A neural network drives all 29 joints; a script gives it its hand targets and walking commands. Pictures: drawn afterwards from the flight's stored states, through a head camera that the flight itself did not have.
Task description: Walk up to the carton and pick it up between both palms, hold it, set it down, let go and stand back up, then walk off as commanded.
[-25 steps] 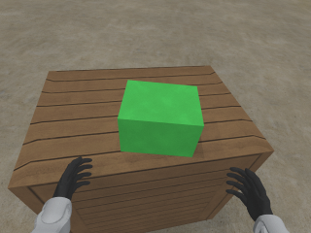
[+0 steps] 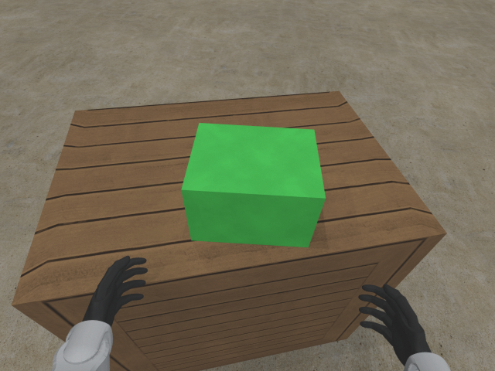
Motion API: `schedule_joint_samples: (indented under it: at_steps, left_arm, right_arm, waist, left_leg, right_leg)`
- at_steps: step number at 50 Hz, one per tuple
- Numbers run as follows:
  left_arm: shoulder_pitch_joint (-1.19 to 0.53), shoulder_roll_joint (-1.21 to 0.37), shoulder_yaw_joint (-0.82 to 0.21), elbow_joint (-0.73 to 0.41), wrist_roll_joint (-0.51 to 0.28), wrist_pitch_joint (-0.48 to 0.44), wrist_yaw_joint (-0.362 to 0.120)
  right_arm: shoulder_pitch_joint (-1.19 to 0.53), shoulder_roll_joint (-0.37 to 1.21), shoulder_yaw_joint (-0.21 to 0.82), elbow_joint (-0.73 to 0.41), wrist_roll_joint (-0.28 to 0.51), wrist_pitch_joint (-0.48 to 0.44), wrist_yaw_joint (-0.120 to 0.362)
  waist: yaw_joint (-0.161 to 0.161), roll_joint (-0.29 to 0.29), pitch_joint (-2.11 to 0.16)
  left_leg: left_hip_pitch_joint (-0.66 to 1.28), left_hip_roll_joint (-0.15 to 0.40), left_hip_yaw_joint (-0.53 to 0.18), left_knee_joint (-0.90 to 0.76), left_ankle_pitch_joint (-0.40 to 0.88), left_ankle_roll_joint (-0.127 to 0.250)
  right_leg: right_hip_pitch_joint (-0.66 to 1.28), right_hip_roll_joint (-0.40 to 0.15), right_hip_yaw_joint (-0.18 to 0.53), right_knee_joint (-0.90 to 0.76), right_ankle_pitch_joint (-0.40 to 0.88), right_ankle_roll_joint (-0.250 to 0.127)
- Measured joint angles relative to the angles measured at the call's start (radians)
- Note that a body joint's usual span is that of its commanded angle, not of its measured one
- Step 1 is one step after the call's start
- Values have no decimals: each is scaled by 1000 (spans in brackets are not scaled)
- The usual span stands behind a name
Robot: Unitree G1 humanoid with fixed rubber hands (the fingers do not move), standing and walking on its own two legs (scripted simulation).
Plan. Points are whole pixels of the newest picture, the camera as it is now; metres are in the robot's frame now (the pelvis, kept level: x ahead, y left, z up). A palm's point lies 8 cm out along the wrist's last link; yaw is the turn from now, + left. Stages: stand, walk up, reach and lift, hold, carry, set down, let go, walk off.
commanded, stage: set down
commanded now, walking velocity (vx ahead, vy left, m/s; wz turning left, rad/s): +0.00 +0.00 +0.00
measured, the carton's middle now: (253, 184) +0.47 +0.01 +0.04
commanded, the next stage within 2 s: let go in 0.48 s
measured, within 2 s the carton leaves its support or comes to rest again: neither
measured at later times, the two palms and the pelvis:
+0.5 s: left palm (104, 315) +0.21 +0.22 +0.03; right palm (403, 365) +0.17 -0.22 -0.03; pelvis +0.00 +0.00 +0.00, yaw +0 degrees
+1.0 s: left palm (105, 313) +0.21 +0.22 +0.03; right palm (409, 366) +0.18 -0.24 -0.05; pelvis -0.01 -0.02 +0.00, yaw +0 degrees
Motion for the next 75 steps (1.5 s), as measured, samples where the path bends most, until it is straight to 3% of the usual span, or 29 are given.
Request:
schedule_joint_samples:
  at_steps: [19, 30, 35, 52, 57, 62, 67, 75]
  left_arm:
    - [-2, -8, 1, 77, 0, -104, -19]
    - [-49, -22, -5, 156, 0, -137, -20]
    - [-82, -22, 3, 193, 0, -129, -35]
    - [-161, -22, 55, 279, 0, -75, -86]
    - [-132, 25, 26, 357, 1, -281, -88]
    - [-101, 66, 25, 367, 14, -406, -88]
    - [-74, 94, 5, 365, 14, -492, -88]
    - [-69, 110, 21, 366, 14, -498, -69]
  right_arm:
    - [0, 0, 0, 174, -56, -54, 37]
    - [-62, 0, 0, 313, -86, -91, 56]
    - [-95, 0, 0, 364, -100, -91, 36]
    - [-127, 0, 0, 444, -107, -88, -16]
    - [-127, 0, -1, 591, -224, -198, -9]
    - [-126, -8, -1, 703, -238, -221, 5]
    - [-104, -16, 0, 731, -238, -225, 15]
    - [-113, -16, -1, 742, -238, -231, 9]
  waist:
    - [2, 19, 0]
    - [29, 30, 0]
    - [43, 31, -1]
    - [44, 33, -1]
    - [44, -7, 0]
    - [44, -57, 12]
    - [44, -63, 15]
    - [44, -64, 23]
  left_leg:
    - [2, 0, 0, -1, 0, 0]
    - [12, 0, 0, -1, 0, -1]
    - [19, 0, 0, -1, 0, -4]
    - [36, -1, 0, -1, 0, -10]
    - [35, -2, -4, 8, -33, -11]
    - [12, -2, -8, 104, -98, -11]
    - [11, -4, -32, 201, -126, -11]
    - [-2, -10, -31, 206, -135, -20]
  right_leg:
    - [1, 0, 0, 1, 0, -1]
    - [1, 0, 0, 19, -7, -6]
    - [1, 0, 0, 35, -14, -13]
    - [1, 0, 0, 68, -24, -27]
    - [-22, 0, -1, 141, -160, -27]
    - [-40, 0, 0, 212, -187, -44]
    - [-63, -2, -9, 309, -189, -48]
    - [-72, -8, -10, 329, -202, -52]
